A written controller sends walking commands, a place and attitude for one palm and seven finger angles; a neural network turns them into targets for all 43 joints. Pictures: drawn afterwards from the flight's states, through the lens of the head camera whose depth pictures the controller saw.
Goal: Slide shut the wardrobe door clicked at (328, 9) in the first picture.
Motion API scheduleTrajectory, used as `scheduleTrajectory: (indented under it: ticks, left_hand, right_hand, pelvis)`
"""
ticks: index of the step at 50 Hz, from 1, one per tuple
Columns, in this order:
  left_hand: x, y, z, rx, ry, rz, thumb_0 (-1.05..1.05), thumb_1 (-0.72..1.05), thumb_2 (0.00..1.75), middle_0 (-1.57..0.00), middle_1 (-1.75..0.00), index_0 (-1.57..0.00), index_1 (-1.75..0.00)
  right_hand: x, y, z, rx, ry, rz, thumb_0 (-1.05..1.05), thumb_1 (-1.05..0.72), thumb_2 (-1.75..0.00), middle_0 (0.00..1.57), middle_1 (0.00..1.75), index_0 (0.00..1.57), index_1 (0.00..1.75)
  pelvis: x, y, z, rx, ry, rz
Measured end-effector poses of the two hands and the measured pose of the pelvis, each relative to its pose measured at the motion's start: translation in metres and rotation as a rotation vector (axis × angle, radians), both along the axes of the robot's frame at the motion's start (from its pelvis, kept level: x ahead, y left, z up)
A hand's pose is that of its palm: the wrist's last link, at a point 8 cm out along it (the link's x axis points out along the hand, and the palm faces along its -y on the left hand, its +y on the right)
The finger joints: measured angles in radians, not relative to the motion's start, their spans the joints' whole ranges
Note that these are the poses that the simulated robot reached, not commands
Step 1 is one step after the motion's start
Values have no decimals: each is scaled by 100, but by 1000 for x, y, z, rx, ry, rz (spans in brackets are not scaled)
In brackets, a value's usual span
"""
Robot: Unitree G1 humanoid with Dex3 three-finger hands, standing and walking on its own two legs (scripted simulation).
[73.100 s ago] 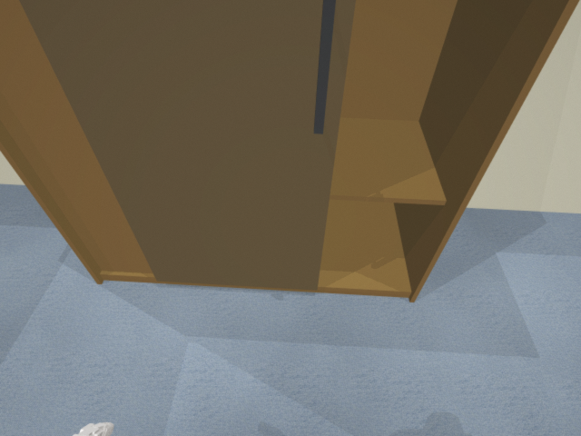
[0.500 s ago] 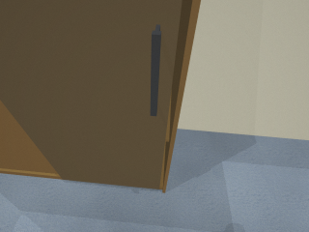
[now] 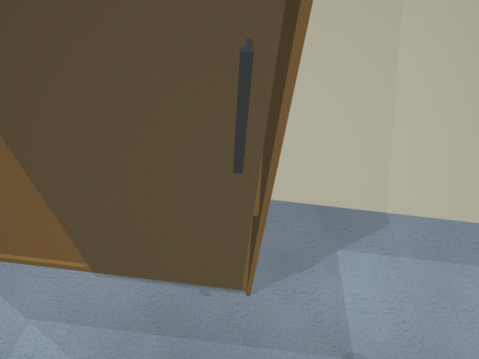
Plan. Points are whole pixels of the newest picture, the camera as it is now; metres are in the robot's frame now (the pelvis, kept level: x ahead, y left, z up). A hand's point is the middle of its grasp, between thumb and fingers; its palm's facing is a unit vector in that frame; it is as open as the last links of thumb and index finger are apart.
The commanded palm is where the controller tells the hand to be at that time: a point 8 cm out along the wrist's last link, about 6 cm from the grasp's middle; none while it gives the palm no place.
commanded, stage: look again from close up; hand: left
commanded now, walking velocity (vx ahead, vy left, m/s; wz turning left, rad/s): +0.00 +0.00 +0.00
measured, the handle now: (242, 113) +0.51 +0.04 +0.16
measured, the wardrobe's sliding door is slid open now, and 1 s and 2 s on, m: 0.02 0.02 0.02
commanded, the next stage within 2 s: none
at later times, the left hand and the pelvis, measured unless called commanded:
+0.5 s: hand out of the picture -0.04 +0.15 -0.18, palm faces +0.05 -0.99 -0.13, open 7.4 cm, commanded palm none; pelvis -0.01 +0.00 +0.00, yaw +0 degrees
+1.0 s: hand out of the picture -0.03 +0.14 -0.18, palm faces +0.06 -0.99 -0.14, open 7.4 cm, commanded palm none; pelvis +0.00 -0.01 +0.00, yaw +0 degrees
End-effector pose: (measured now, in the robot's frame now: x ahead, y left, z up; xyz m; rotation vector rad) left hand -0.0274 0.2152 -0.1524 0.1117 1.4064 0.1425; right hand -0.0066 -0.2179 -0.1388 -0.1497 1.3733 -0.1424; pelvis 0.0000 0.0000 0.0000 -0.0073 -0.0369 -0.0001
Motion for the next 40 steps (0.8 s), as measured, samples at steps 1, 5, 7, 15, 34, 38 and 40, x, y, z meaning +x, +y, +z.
scheduleTrajectory:
  ticks: [1,5,7,15,34,38,40]
  left_hand:
    - [-3,-1,0,-3,7,2,1,91,90,-20,-29,-20,-29]
    - [-13,-5,0,-12,29,10,1,91,90,-20,-29,-20,-29]
    - [-17,-7,0,-16,37,13,1,91,90,-20,-29,-20,-29]
    - [-24,-13,0,-26,49,25,1,91,90,-20,-29,-20,-29]
    - [-13,-19,1,-28,25,25,1,91,90,-20,-29,-20,-29]
    - [-10,-20,1,-27,19,25,1,91,90,-20,-29,-20,-29]
    - [-9,-20,2,-26,18,24,1,91,90,-20,-29,-20,-29]
  right_hand:
    - [-2,1,0,3,6,-2,1,-91,-89,20,30,20,30]
    - [-9,7,-1,13,22,-10,1,-91,-89,20,30,20,30]
    - [-12,10,-2,17,26,-13,1,-91,-89,20,30,20,30]
    - [-17,13,-3,24,36,-20,1,-92,-89,20,30,20,30]
    - [-17,10,-3,26,38,-25,1,-92,-89,20,30,20,30]
    - [-16,9,-3,27,39,-26,1,-92,-89,20,30,20,30]
    - [-16,9,-3,27,39,-27,1,-92,-89,20,30,20,30]
  pelvis:
    - [-1,0,0,0,0,0]
    - [-2,1,0,-1,0,-1]
    - [-3,2,1,-1,0,-1]
    - [-5,2,1,1,5,-2]
    - [-4,-2,1,3,11,-3]
    - [-3,-3,1,3,11,-3]
    - [-2,-4,1,3,11,-4]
